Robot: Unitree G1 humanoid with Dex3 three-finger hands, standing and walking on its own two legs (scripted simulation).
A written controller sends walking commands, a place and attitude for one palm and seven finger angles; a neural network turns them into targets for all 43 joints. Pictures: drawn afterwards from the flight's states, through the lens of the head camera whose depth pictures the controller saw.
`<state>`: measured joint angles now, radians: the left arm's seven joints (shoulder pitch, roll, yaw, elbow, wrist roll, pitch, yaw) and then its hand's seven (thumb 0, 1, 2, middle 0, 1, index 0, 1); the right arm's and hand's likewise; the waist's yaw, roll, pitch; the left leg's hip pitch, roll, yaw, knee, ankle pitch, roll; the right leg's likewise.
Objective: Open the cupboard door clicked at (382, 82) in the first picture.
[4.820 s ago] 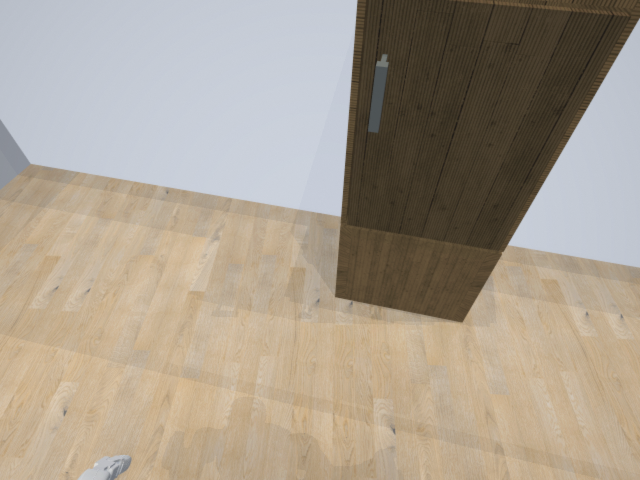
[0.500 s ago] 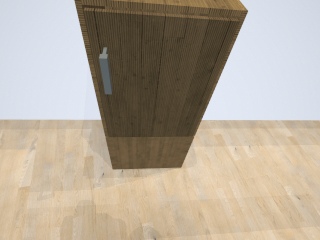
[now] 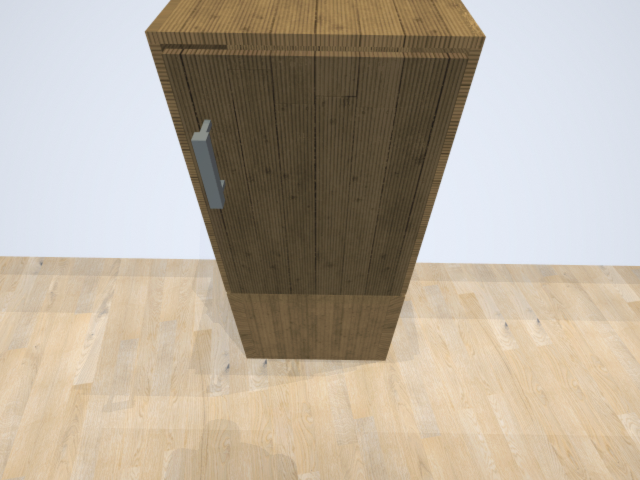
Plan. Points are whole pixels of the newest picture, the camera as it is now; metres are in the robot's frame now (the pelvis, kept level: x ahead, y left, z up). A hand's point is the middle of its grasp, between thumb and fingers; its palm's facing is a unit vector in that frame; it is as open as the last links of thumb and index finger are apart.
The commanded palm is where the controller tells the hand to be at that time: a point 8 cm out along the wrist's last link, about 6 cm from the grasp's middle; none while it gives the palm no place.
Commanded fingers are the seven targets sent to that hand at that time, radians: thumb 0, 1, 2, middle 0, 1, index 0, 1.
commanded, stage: come to a stop and stand still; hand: left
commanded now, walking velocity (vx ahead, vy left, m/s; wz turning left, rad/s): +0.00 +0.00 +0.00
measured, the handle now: (212, 165) +0.56 +0.22 +0.08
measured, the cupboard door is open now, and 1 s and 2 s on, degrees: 0 0 0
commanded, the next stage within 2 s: look again from close up in 0.10 s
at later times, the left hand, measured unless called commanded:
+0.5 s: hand out of the picture -0.03 +0.20 -0.18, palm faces +0.02 -0.98 -0.21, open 7.4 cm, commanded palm none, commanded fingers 0.00 0.90 0.90 -0.20 -0.30 -0.20 -0.30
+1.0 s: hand (149, 437) +0.18 +0.22 -0.04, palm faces +0.25 -0.95 -0.16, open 7.5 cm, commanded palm +0.09 +0.27 -0.05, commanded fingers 0.00 0.67 0.80 -0.22 -0.45 -0.22 -0.45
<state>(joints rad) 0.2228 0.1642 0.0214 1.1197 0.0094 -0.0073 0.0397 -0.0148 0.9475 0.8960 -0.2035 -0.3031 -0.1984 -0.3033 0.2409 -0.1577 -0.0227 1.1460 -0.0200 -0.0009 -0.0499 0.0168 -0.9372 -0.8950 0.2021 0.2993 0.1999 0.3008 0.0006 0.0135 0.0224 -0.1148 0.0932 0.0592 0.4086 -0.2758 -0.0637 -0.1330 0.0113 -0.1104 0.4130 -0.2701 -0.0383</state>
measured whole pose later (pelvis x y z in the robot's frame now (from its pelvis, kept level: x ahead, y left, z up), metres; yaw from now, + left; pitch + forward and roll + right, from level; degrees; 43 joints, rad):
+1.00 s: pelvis -0.02 +0.03 -0.01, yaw +1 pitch +3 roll +0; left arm 0.40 0.16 0.08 0.18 -0.13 -0.11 0.09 0.02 0.87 0.87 -0.21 -0.34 -0.20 -0.34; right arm 0.31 -0.24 -0.03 0.87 0.02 -0.25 -0.07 0.02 -0.93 -0.89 0.21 0.30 0.20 0.30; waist -0.02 0.03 -0.04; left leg -0.28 0.02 0.06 0.57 -0.34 0.00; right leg -0.31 -0.06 -0.10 0.59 -0.33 0.00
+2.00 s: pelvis -0.05 +0.04 -0.04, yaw +1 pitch +6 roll -2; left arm 0.16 0.35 0.35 0.15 -0.34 -0.26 -0.35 0.00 -0.28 0.39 -0.29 -1.06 -0.29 -1.06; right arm 0.26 -0.27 0.02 0.58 0.05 -0.27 -0.09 0.01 -0.90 -0.90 0.20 0.30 0.20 0.30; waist 0.00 0.01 -0.06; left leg -0.52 0.05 0.04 0.83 -0.42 0.01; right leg -0.51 -0.04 -0.11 0.78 -0.37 0.00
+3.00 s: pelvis -0.04 +0.02 -0.02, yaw +0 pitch +2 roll +0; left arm -0.10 0.41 0.44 0.39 -0.34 -0.13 -0.46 -0.01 -0.50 0.30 -0.30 -1.20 -0.30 -1.20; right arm 0.26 -0.28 0.06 0.59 0.05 -0.21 -0.10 0.01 -0.90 -0.90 0.21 0.30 0.20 0.30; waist 0.02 0.04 -0.03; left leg -0.36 0.06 0.05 0.65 -0.33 -0.02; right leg -0.37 -0.02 -0.10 0.63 -0.31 -0.02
